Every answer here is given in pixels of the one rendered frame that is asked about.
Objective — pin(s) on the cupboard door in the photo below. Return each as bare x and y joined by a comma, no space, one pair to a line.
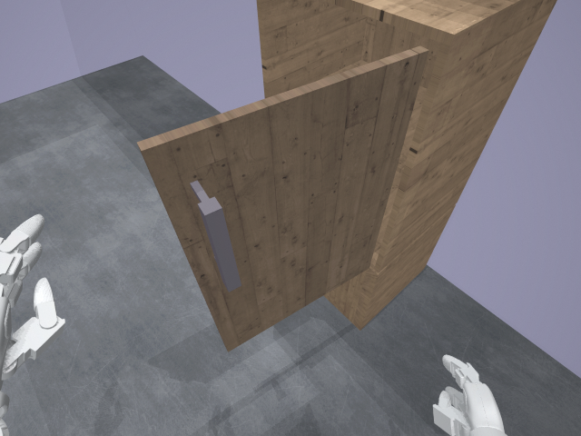
303,179

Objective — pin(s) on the robot left hand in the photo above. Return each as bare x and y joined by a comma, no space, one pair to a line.
18,256

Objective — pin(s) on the handle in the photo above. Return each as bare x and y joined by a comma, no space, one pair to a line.
216,228

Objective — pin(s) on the robot right hand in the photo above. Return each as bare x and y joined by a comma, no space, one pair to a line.
474,408

